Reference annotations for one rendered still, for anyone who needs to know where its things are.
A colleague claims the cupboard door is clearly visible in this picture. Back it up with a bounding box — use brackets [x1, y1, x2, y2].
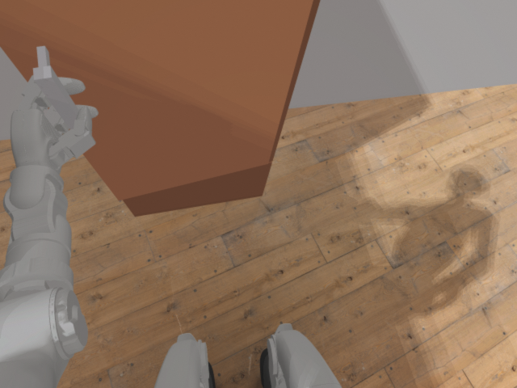
[0, 0, 313, 200]

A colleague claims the right robot shin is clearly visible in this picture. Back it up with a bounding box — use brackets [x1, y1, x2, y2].
[269, 323, 292, 388]

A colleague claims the robot left hand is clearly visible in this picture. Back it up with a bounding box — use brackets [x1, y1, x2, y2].
[11, 75, 99, 175]

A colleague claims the handle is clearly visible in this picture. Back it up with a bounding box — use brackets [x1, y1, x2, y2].
[33, 46, 92, 135]

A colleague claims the robot left thigh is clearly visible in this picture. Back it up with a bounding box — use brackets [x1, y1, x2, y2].
[154, 339, 209, 388]

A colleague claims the robot left forearm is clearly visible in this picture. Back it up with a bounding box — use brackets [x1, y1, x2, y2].
[0, 165, 74, 302]

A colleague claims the left robot upper arm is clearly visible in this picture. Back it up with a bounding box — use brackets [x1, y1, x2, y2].
[0, 287, 88, 388]

